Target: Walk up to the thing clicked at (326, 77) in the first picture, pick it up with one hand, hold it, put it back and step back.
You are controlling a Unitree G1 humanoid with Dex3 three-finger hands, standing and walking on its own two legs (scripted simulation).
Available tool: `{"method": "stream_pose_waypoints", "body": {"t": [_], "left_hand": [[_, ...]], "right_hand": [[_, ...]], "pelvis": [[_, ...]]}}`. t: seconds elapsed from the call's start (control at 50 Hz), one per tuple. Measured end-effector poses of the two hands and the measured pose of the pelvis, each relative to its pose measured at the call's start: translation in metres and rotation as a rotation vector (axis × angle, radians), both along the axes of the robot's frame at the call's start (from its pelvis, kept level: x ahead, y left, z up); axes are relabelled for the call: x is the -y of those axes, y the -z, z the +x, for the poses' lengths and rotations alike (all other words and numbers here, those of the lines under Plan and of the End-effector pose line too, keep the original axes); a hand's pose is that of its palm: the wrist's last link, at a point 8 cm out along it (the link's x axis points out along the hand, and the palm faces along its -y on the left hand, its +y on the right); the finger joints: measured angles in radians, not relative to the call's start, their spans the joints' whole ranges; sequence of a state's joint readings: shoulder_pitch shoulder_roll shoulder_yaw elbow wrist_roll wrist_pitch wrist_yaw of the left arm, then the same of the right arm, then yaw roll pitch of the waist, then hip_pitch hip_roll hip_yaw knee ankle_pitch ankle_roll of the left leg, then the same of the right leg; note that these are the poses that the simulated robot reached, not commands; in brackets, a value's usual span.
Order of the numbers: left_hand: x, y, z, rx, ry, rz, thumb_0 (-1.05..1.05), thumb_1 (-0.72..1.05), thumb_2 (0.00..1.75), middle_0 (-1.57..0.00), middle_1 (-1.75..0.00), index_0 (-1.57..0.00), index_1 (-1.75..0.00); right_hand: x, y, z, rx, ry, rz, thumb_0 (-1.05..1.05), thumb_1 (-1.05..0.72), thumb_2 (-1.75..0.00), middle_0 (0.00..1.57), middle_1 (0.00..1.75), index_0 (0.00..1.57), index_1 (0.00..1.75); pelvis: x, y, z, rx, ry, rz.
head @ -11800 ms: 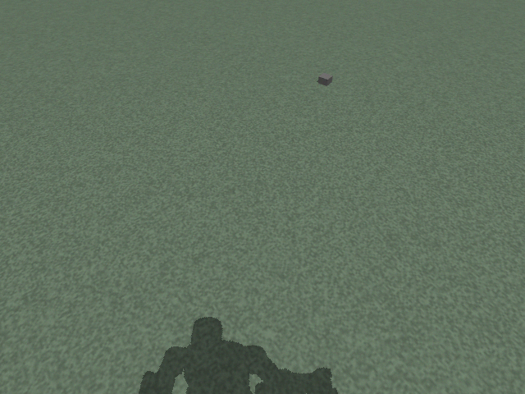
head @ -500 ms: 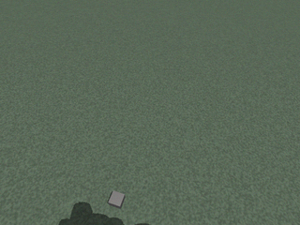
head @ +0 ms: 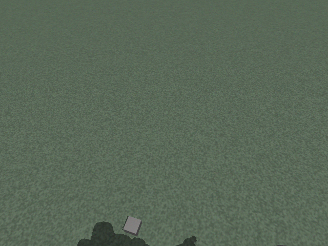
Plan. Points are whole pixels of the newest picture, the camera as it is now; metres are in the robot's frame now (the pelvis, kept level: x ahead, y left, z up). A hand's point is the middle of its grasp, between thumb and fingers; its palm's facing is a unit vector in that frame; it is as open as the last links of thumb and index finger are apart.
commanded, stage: walk up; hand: left
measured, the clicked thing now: (132, 226) +0.40 +0.21 -0.76
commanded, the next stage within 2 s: stand in 0.92 s
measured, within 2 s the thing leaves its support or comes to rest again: neither
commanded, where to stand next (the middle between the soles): +0.02 -0.01 m, yaw +0 degrees
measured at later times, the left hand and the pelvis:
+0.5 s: hand out of the picture +0.10 +0.24 -0.15, palm faces -0.01 -0.94 -0.33, open 7.4 cm; pelvis +0.01 +0.00 +0.00, yaw -1 degrees
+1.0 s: hand out of the picture +0.10 +0.25 -0.16, palm faces -0.02 -0.94 -0.33, open 7.4 cm; pelvis +0.01 +0.00 +0.00, yaw -1 degrees
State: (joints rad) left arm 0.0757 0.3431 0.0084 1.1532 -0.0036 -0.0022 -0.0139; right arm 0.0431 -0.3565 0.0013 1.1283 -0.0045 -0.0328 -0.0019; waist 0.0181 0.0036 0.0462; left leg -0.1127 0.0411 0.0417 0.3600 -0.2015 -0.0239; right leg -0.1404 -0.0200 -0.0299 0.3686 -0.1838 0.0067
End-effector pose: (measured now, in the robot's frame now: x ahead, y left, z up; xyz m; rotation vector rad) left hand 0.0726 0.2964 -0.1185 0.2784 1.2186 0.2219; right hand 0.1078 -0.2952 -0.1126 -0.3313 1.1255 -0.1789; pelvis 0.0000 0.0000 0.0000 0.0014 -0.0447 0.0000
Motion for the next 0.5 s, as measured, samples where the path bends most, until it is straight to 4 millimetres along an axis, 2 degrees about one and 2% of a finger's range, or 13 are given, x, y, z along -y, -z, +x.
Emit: {"method": "stream_pose_waypoints", "body": {"t": [0.14, 0.32, 0.5], "left_hand": [[0.004, -0.002, 0.011, 0.004, 0.014, 0.000, 0.01, 0.91, 0.90, -0.20, -0.30, -0.20, -0.30], [0.007, -0.001, 0.014, -0.018, 0.025, 0.000, 0.01, 0.91, 0.90, -0.20, -0.30, -0.20, -0.30], [0.007, 0.000, 0.017, -0.020, 0.029, -0.001, 0.01, 0.91, 0.90, -0.20, -0.30, -0.20, -0.30]], "right_hand": [[0.007, 0.002, -0.016, -0.047, 0.029, -0.006, 0.01, -0.90, -0.90, 0.20, 0.30, 0.21, 0.30], [0.012, 0.007, -0.041, -0.115, 0.062, -0.010, 0.01, -0.90, -0.90, 0.20, 0.30, 0.21, 0.30], [0.010, 0.007, -0.045, -0.120, 0.073, -0.007, 0.01, -0.90, -0.90, 0.20, 0.30, 0.21, 0.30]], "pelvis": [[0.003, -0.002, 0.003, -0.005, 0.001, 0.000], [0.005, -0.002, 0.006, -0.011, 0.006, 0.000], [0.004, -0.002, 0.007, -0.010, 0.011, -0.001]]}}
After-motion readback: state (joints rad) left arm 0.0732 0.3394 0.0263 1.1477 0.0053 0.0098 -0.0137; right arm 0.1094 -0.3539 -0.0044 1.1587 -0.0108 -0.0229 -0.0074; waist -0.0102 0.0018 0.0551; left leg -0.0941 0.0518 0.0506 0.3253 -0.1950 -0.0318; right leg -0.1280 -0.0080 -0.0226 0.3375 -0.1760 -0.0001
